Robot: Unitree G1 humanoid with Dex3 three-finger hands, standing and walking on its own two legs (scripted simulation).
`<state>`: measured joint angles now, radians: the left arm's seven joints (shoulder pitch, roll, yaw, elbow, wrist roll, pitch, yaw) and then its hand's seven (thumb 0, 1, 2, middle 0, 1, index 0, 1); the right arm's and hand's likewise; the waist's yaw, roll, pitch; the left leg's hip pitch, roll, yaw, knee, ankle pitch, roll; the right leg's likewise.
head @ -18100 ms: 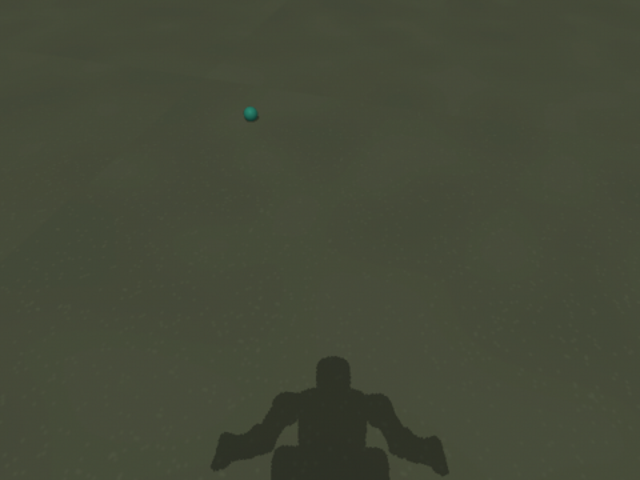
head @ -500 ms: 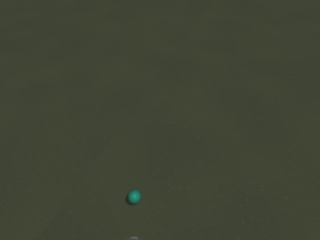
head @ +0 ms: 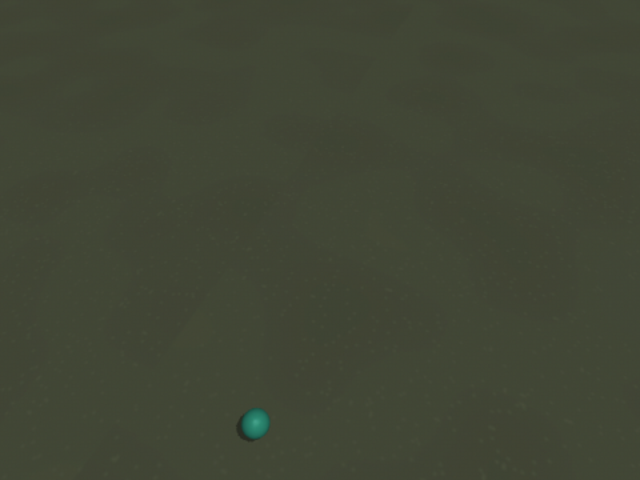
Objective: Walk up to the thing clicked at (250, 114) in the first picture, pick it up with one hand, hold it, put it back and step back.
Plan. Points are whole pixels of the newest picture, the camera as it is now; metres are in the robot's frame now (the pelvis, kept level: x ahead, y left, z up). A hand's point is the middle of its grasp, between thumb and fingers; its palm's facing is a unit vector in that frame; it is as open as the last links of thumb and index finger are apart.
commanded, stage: walk up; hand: left
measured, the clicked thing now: (255, 423) +0.41 +0.22 -0.72
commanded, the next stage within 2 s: stand in 1.06 s
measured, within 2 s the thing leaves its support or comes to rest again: neither
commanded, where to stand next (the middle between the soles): +0.04 +0.00 m, yaw +0 degrees
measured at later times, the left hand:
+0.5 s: hand out of the picture +0.11 +0.26 -0.13, palm faces -0.03 -0.94 -0.33, open 7.4 cm
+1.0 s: hand out of the picture +0.08 +0.27 -0.14, palm faces -0.01 -0.94 -0.34, open 7.4 cm
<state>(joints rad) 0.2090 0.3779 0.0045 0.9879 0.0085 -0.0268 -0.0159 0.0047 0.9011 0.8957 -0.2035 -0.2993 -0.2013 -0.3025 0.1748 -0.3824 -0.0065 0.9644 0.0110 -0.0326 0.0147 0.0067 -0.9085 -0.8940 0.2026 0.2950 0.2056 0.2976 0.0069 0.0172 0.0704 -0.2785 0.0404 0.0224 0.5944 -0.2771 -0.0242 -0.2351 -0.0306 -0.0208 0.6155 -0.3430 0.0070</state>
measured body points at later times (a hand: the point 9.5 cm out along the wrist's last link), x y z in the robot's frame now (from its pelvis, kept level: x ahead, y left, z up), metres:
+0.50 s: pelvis +0.01 +0.00 +0.02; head +0.02 +0.01 +0.47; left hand +0.11 +0.31 -0.11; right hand +0.10 -0.30 -0.11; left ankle +0.03 +0.14 -0.73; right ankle -0.01 -0.12 -0.73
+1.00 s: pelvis +0.01 +0.01 +0.02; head +0.02 +0.01 +0.47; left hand +0.08 +0.32 -0.11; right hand +0.10 -0.28 -0.11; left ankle +0.03 +0.14 -0.73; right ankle -0.01 -0.12 -0.73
